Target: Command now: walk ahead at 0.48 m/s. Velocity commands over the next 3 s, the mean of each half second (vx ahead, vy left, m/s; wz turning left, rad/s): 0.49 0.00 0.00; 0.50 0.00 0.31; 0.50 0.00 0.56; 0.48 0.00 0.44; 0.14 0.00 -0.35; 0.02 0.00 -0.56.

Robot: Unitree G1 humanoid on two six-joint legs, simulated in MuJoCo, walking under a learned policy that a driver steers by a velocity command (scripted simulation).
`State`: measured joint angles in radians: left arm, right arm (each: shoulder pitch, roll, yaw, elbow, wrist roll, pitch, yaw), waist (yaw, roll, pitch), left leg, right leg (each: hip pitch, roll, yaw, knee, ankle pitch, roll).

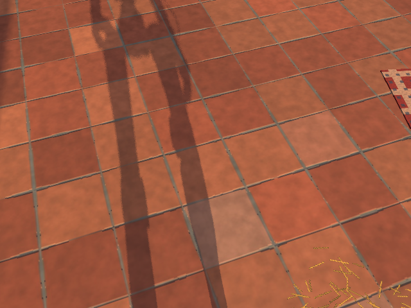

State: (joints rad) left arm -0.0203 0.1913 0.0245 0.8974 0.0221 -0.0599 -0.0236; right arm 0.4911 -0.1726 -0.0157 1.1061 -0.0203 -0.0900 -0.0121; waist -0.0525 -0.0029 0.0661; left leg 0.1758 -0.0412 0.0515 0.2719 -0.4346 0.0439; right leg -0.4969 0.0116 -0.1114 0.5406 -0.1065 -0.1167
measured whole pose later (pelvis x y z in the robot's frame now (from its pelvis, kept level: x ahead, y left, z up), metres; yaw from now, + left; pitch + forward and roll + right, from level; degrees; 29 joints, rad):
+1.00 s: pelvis +0.55 +0.02 +0.02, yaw +11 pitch +1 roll +1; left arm 0.00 0.22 0.03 0.82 0.03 -0.04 -0.02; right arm 0.44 -0.21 -0.06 0.99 -0.01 -0.06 0.00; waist -0.09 -0.04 0.04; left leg -0.03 -0.12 -0.10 0.27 -0.25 0.10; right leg -0.62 -0.08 0.03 0.68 -0.05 0.04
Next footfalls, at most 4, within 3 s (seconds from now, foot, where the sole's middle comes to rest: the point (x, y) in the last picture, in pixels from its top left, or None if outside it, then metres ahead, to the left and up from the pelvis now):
0.02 right None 0.18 -0.08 -0.76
0.58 left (181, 292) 0.50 0.09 -0.76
1.12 right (221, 204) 0.81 -0.06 -0.76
1.64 left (137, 176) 0.95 0.25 -0.76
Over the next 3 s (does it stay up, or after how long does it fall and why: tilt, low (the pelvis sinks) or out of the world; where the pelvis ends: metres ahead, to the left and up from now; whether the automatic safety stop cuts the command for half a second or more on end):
stays up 1.11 0.36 0.02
